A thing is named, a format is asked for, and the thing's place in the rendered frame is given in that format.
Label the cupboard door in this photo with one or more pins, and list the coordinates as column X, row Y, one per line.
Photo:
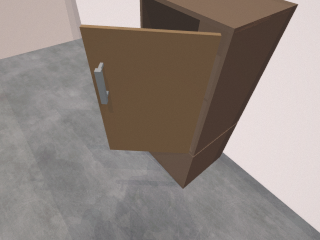
column 157, row 80

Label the handle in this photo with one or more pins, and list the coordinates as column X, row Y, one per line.
column 101, row 84

